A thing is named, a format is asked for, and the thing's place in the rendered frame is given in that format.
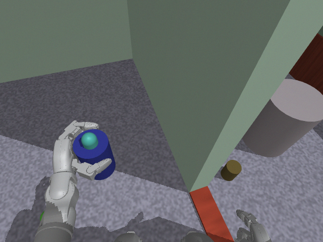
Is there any left robot arm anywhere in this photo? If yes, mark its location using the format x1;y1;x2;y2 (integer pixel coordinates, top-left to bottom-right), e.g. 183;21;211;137
34;171;79;242

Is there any right robot hand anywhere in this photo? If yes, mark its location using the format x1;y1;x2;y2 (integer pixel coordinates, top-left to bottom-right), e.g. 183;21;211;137
234;209;272;242

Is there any left robot hand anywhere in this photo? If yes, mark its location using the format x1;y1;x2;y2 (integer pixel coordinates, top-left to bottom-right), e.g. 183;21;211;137
52;120;112;181

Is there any bed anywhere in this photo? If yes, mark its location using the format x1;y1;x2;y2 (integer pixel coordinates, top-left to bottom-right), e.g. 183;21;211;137
289;26;323;95

